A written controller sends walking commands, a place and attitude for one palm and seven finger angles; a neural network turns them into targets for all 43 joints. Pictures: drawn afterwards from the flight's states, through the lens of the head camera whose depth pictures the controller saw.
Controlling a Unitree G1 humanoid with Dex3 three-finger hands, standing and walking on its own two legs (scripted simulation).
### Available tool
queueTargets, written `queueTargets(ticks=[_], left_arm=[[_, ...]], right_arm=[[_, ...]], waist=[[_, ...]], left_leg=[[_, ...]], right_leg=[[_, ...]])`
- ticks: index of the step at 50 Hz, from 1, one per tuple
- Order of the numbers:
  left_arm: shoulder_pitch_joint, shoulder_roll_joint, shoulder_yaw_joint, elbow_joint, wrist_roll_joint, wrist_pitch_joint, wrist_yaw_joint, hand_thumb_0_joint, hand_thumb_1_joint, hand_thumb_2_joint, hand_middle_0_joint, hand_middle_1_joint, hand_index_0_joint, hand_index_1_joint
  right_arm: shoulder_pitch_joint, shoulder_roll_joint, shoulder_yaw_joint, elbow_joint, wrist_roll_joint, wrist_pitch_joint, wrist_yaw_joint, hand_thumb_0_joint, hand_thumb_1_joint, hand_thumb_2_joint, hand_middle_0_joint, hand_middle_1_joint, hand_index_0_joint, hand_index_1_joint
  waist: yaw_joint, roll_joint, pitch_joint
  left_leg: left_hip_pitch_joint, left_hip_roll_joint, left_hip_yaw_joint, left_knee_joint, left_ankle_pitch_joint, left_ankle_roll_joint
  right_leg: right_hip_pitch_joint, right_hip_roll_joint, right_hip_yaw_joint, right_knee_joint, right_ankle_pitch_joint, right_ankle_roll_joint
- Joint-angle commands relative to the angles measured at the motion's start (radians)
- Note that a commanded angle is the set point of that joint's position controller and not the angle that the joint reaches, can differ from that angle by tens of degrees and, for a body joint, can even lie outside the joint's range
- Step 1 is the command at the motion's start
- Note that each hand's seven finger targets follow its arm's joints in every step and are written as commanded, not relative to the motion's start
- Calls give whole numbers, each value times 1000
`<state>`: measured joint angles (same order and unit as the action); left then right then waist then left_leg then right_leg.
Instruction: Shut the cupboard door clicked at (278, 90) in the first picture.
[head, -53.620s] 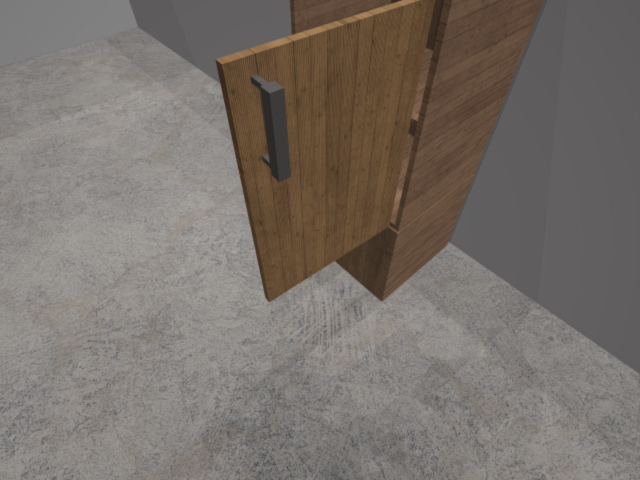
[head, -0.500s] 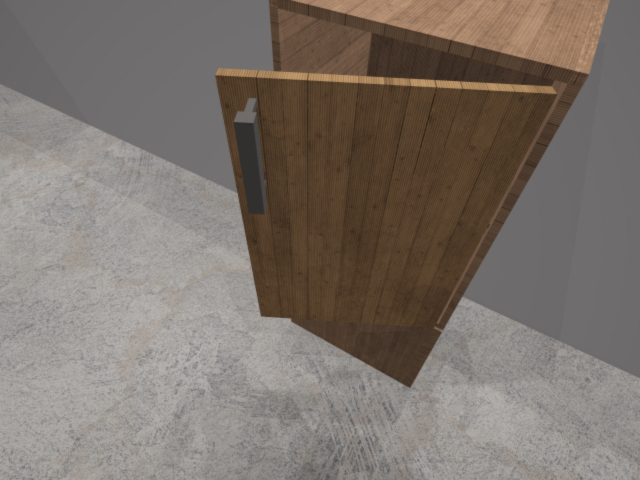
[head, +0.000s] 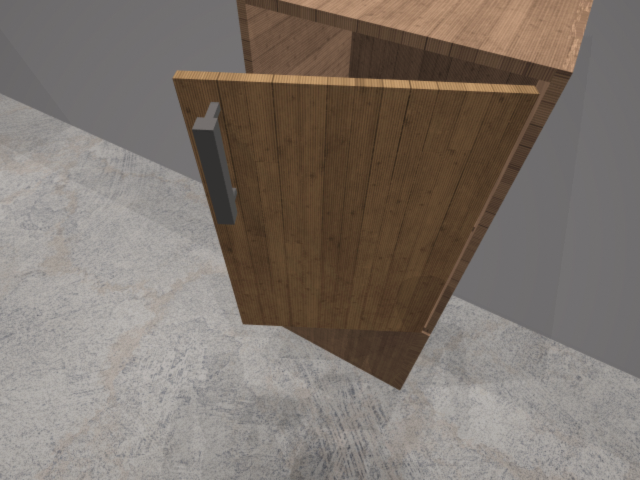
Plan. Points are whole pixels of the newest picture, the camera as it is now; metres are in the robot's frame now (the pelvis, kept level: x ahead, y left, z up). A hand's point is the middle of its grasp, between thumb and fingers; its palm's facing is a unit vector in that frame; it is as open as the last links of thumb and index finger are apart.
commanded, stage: come to a stop and stand still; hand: left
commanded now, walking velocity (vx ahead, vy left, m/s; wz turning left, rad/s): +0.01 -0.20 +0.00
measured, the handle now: (221, 166) +0.45 +0.16 +0.15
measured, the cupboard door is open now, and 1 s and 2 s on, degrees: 27 27 27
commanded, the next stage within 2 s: look again from close up in 1.26 s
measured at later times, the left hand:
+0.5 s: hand out of the picture -0.02 +0.14 -0.18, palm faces +0.07 -0.98 -0.19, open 7.4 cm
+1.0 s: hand out of the picture -0.03 +0.26 -0.17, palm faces +0.01 -0.97 -0.24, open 7.4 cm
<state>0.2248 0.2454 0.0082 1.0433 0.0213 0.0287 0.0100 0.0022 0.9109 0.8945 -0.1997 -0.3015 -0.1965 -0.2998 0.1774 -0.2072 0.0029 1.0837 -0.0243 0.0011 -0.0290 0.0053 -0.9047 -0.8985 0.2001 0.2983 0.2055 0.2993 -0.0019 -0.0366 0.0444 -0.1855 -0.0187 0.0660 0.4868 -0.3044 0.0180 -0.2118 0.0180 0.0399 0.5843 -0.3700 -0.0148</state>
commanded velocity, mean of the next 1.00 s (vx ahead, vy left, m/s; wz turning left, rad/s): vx -0.01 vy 0.03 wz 0.00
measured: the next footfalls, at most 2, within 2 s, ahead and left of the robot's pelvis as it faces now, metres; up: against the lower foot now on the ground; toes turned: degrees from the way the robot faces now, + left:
left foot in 0.46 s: +0.05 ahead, +0.09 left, +0.00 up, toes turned +1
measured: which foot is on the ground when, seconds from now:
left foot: down 0.00-0.08, up 0.10-0.44, down 0.46-1.00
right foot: down 0.00-1.00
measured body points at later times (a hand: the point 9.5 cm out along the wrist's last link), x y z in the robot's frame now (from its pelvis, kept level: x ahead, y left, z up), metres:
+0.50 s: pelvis +0.00 -0.03 +0.00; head +0.02 -0.02 +0.45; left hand -0.03 +0.19 -0.16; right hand +0.08 -0.25 -0.15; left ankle +0.01 +0.09 -0.74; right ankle -0.04 -0.10 -0.73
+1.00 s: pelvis -0.04 +0.06 +0.00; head -0.03 +0.07 +0.45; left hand -0.03 +0.31 -0.15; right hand -0.02 -0.19 -0.14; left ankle +0.01 +0.09 -0.73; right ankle -0.04 -0.09 -0.73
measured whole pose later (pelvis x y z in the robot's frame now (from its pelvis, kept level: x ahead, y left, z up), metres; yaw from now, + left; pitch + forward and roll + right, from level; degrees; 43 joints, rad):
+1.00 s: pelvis -0.04 +0.06 +0.00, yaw +1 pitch -1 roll -1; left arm 0.32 0.22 0.00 1.01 0.03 0.02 0.03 0.00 0.91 0.89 -0.20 -0.30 -0.20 -0.30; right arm 0.30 -0.19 0.00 1.03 -0.01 0.01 -0.01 0.01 -0.91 -0.90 0.20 0.30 0.21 0.30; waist 0.00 -0.01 0.01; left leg -0.27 -0.11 0.06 0.42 -0.15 0.13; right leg -0.22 -0.03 0.02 0.50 -0.30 -0.03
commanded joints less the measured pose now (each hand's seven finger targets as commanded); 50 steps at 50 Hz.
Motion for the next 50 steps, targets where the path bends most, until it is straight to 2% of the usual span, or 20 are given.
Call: queueTargets(ticks=[1,3,4,5,6,7,9,12,15,19,22,23,24,25,26,28,30,33,41,50], left_arm=[[91,73,38,-68,4,-7,-9,0,900,900,-200,-300,-200,-300],[175,92,50,-55,10,-14,-5,0,900,900,-200,-300,-200,-300],[232,130,60,-35,11,-23,7,0,900,900,-200,-300,-200,-300],[257,103,45,-21,3,-33,17,0,900,900,-200,-300,-200,-300],[227,73,32,-19,3,-40,25,0,900,900,-200,-300,-200,-300],[206,63,26,-16,-1,-51,29,0,900,900,-200,-300,-200,-300],[182,85,28,-23,-1,-69,35,0,900,900,-200,-300,-200,-300],[180,112,34,-24,1,-77,39,0,900,900,-200,-300,-200,-300],[223,51,22,-2,0,-66,45,0,900,900,-200,-300,-200,-300],[199,46,22,-3,3,-60,44,0,900,900,-200,-300,-200,-300],[156,37,19,-6,-7,-58,37,0,900,900,-200,-300,-200,-300],[265,0,27,23,0,-92,76,0,900,900,-200,-300,-200,-300],[233,78,38,-4,8,-104,80,0,900,900,-200,-300,-200,-300],[217,62,32,-29,7,-97,78,0,900,900,-200,-300,-200,-300],[200,39,19,-43,-5,-89,71,0,900,900,-200,-300,-200,-300],[169,24,12,-69,-5,-77,58,0,900,900,-200,-300,-200,-300],[148,23,7,-83,0,-59,51,0,900,900,-200,-300,-200,-300],[139,21,5,-90,1,-46,43,0,900,900,-200,-300,-200,-300],[158,36,11,-100,9,-22,29,0,900,900,-200,-300,-200,-300],[162,60,7,-55,4,-32,24,0,900,900,-200,-300,-200,-300]], right_arm=[[65,-210,-64,-49,-6,-10,-31,0,-900,-900,200,300,200,300],[47,-160,-60,-64,2,-10,-30,0,-900,-900,200,300,200,300],[21,-79,-43,-82,9,-7,-28,0,-900,-900,200,300,200,300],[-16,-76,-38,-89,13,1,-30,0,-900,-900,200,300,200,300],[4,-55,-36,-74,16,-1,-28,0,-900,-900,200,300,200,300],[20,-41,-33,-55,19,-5,-22,0,-900,-900,200,300,200,300],[22,-51,-39,-43,24,-8,-14,0,-900,-900,200,300,200,300],[3,-68,-45,-50,29,-7,-12,0,-900,-900,200,300,200,300],[5,-9,-33,-51,29,2,-10,0,-900,-900,200,300,200,300],[26,3,-33,-54,28,2,-7,0,-900,-900,200,300,200,300],[72,-17,-32,-36,23,-11,-9,0,-900,-900,200,300,200,300],[-8,-60,-42,-109,16,-17,-7,0,-900,-900,200,300,200,300],[37,-49,-28,-143,15,-17,-7,0,-900,-900,200,300,200,300],[103,-11,-35,-133,12,-22,-12,0,-900,-900,200,300,200,300],[123,-3,-32,-137,16,-21,-14,0,-900,-900,200,300,200,300],[97,-18,-37,-149,21,-16,-7,0,-900,-900,200,300,200,300],[66,-29,-30,-159,15,-19,-2,0,-900,-900,200,300,200,300],[64,-68,-33,-175,8,-20,5,0,-900,-900,200,300,200,300],[72,-121,-41,-179,4,-23,8,0,-900,-900,200,300,200,300],[92,-143,-40,-120,11,-29,5,0,-900,-900,200,300,200,300]], waist=[[5,145,-39],[36,-28,-61],[60,-268,-49],[70,-205,-25],[41,-113,-19],[27,-33,-50],[21,-17,-62],[30,-27,-68],[43,-54,-71],[25,-66,-50],[-1,-14,-36],[30,124,-13],[-16,61,-4],[-39,23,-111],[-43,-6,-146],[-23,-48,-89],[3,71,30],[8,42,84],[31,85,28],[22,54,-10]], left_leg=[[59,327,-242,-31,520,144],[-140,173,-64,142,262,43],[-286,36,53,301,-127,-15],[-289,42,-37,418,-309,-11],[-292,55,-72,472,-269,-11],[-288,56,-71,492,-229,-20],[-270,57,-66,441,-186,-24],[-243,47,-68,327,-129,-24],[-230,34,-63,271,-102,-32],[-129,40,-60,130,-41,-30],[58,80,-90,-67,207,-3],[-24,63,-36,175,108,-24],[-137,48,-47,163,5,-11],[-110,34,-38,132,-7,13],[-58,40,-48,91,49,20],[-35,70,-88,32,126,25],[-79,99,-150,-24,206,36],[-148,107,-213,-116,-6,52],[-211,152,-339,-295,-291,78],[-94,149,-326,-297,-171,58]], right_leg=[[-85,-35,-28,-10,-5,-13],[117,-117,77,-163,337,-32],[206,-251,238,-241,649,-58],[144,-309,264,-235,923,-84],[148,-299,228,-202,1014,-130],[179,-282,197,-179,1057,-155],[190,-260,165,-173,1056,-155],[197,-252,181,-176,999,-142],[201,-259,191,-176,988,-123],[112,-255,177,-186,806,-139],[-14,-176,120,-178,547,-57],[20,-199,218,-204,938,68],[107,-256,210,-152,1235,63],[164,-249,157,-57,1372,27],[155,-220,99,-22,1228,-22],[59,-168,78,-74,749,-47],[-24,-119,62,-127,360,-46],[-63,-81,53,-178,-4,-46],[-10,-45,-25,-76,-12,-32],[-28,-61,12,-134,37,-39]])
